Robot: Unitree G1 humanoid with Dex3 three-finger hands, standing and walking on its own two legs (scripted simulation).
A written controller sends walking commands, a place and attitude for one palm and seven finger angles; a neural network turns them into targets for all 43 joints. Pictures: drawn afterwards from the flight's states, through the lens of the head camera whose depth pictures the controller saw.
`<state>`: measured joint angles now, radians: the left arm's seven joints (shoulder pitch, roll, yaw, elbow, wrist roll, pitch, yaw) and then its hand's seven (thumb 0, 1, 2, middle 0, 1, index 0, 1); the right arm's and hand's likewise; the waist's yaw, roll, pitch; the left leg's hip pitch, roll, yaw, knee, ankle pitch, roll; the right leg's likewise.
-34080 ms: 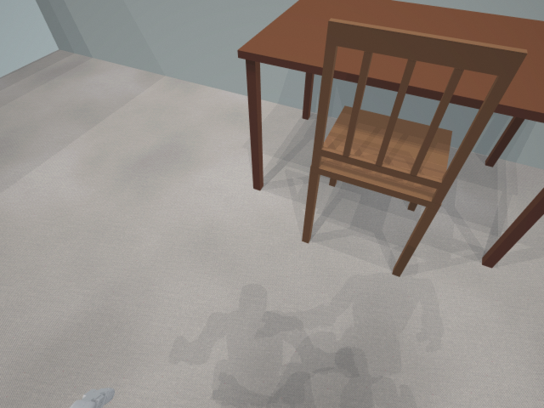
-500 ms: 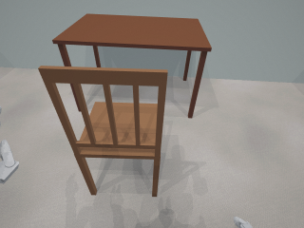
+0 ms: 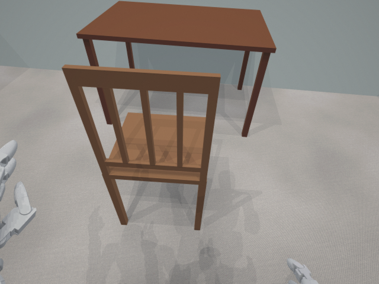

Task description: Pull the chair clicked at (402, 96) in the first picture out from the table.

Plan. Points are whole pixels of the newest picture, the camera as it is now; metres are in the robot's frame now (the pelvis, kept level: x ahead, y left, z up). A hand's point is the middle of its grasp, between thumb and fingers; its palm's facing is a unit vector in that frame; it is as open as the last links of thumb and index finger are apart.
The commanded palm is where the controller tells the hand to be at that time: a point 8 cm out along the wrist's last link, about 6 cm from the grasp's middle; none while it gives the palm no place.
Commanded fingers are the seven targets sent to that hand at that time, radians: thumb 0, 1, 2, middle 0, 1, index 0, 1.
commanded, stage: let the arm hang, fingers relaxed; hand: left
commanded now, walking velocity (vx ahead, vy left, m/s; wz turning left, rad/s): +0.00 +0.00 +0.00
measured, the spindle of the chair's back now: (149, 131) +0.61 +0.18 -0.05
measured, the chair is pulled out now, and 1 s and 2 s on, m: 0.61 0.61 0.61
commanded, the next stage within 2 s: look to check the result in 1.12 s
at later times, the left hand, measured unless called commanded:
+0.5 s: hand out of the picture +0.03 +0.18 -0.16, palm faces +0.05 -0.97 -0.23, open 7.0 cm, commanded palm none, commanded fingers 0.00 0.90 0.90 -0.20 -0.30 -0.20 -0.30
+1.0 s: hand out of the picture -0.01 +0.13 -0.17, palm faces +0.05 -0.98 -0.17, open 7.3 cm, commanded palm none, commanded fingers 0.00 0.90 0.90 -0.20 -0.30 -0.20 -0.30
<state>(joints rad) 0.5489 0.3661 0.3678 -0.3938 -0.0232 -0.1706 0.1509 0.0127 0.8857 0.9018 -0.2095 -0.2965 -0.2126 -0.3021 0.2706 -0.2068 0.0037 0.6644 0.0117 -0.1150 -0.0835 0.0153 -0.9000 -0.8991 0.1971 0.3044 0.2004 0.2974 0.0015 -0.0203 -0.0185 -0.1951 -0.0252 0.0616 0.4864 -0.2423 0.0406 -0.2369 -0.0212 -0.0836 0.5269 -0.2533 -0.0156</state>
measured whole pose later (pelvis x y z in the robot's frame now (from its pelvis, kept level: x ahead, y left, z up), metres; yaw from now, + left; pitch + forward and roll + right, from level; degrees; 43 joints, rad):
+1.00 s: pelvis +0.01 -0.03 +0.01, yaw +1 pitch -2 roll +0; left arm 0.33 0.11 -0.03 1.09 0.00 0.01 0.03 0.01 0.91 0.90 -0.20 -0.29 -0.21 -0.30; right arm 0.37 -0.11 0.02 1.09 -0.01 0.00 -0.03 0.00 -0.91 -0.90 0.19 0.30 0.20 0.30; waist 0.00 0.03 0.05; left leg -0.17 0.01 0.02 0.43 -0.22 0.00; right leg -0.18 0.03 -0.10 0.42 -0.21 -0.07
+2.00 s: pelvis +0.02 -0.02 +0.01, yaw +1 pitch -1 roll +0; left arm 0.32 0.11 -0.02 1.08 0.00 0.00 0.03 0.01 0.91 0.90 -0.20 -0.29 -0.20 -0.30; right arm 0.35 -0.10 0.02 1.10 -0.01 -0.01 -0.05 0.00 -0.91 -0.90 0.19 0.30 0.20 0.30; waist 0.00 0.01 0.06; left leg -0.16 0.01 0.02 0.42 -0.24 0.00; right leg -0.17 0.03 -0.10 0.41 -0.23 -0.06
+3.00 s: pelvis +0.03 -0.02 +0.01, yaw +1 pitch -1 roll +0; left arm 0.33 0.10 -0.02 1.09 0.00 0.00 0.03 0.01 0.91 0.90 -0.20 -0.29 -0.20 -0.30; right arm 0.36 -0.10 0.02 1.11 -0.01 -0.01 -0.05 0.00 -0.91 -0.90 0.19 0.30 0.20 0.30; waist 0.00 0.01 0.06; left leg -0.14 0.00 0.02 0.40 -0.24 0.00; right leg -0.16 0.02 -0.09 0.41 -0.24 -0.06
